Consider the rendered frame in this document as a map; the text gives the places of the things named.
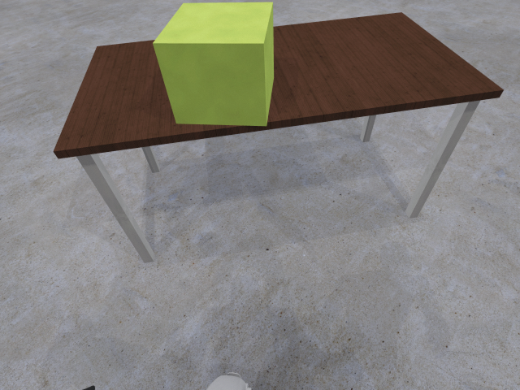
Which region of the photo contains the table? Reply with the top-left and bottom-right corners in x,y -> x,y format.
53,12 -> 504,263

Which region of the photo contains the carton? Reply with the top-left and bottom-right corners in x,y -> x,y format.
153,2 -> 274,126

